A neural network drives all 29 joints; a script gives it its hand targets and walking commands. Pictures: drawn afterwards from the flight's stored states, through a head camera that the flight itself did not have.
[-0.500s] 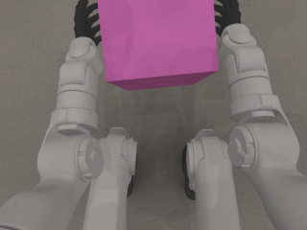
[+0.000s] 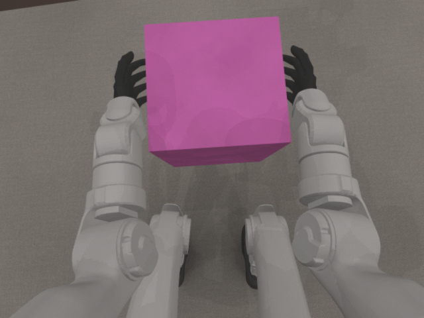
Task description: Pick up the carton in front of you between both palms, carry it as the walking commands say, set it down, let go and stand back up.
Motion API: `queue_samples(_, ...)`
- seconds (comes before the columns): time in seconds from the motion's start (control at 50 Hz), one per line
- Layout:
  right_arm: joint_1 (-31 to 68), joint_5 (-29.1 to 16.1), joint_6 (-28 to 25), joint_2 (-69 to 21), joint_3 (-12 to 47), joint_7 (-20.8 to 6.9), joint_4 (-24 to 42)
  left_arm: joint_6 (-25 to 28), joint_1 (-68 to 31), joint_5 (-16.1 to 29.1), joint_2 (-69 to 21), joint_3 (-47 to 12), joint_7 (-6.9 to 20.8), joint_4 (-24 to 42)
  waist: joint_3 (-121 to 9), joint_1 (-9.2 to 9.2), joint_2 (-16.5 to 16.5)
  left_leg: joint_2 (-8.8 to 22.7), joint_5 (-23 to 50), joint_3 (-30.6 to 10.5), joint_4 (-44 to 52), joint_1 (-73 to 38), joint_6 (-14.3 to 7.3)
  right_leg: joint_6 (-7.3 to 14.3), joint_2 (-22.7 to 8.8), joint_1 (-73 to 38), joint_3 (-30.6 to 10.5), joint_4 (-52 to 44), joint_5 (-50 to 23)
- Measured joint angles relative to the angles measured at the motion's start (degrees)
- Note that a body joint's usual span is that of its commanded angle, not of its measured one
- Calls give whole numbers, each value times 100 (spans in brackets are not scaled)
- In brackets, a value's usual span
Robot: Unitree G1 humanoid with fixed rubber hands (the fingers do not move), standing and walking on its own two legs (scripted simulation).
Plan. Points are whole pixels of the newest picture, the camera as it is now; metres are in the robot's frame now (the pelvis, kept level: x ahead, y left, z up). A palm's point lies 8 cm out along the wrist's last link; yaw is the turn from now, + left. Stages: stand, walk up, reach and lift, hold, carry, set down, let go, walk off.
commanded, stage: reach and lift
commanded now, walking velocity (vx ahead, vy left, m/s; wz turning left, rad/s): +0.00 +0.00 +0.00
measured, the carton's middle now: (215, 108) +0.50 +0.01 -0.12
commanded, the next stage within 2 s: none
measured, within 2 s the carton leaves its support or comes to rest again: neither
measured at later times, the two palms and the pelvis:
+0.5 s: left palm (76, 79) +0.44 +0.15 +0.11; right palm (359, 78) +0.44 -0.15 +0.11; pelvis +0.05 +0.00 +0.14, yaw +0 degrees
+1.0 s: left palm out of the picture +0.40 +0.15 +0.26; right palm out of the picture +0.39 -0.15 +0.26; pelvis +0.09 +0.00 +0.25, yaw -1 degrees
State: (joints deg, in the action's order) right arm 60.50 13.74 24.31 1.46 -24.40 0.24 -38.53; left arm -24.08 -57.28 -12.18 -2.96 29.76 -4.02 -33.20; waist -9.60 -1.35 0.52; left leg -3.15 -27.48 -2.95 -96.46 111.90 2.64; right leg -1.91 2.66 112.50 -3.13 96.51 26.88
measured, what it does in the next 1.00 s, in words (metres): rises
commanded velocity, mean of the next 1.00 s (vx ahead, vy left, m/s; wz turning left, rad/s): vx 0.00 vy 0.00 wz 0.00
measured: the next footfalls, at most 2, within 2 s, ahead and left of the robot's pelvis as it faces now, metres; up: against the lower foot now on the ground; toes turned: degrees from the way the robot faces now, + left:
none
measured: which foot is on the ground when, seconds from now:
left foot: down 0.00-1.00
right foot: down 0.00-1.00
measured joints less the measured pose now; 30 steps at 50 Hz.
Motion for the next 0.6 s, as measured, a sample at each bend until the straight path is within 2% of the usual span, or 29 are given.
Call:
queue_samples(0.26, -1269, 46, -79, -408, 71, 27, 204, 128, 1152, -60, -249, -159, 103, -25, -407, -18, -20, 67, -3, 13, 1277, -1848, -56, 49, -24, -1825, -32, -1248, 7)
queue_samples(0.6, -2826, 44, -199, -816, 280, 28, 686, 242, 2528, -98, -476, -569, 229, 204, -214, 47, -15, 128, 380, -50, 3343, -4689, -122, 100, -85, -4697, -12, -3340, -368)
